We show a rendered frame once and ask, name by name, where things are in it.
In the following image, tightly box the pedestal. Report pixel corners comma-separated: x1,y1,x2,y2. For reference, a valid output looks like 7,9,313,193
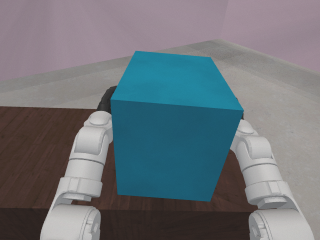
0,106,276,240

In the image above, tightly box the right robot forearm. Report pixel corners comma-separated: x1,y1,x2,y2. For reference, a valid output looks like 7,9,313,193
230,119,315,240

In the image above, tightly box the robot right upper arm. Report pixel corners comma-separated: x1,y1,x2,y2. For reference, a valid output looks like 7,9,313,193
248,208,313,240

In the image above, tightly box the robot left upper arm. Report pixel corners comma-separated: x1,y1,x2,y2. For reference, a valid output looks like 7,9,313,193
41,203,101,240

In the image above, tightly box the left robot forearm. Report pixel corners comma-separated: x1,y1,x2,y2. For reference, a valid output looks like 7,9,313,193
40,111,113,240

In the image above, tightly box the carton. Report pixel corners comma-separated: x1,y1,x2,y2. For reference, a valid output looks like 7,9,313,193
110,51,244,202

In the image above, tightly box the robot left hand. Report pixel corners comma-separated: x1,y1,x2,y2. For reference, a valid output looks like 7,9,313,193
96,85,117,114

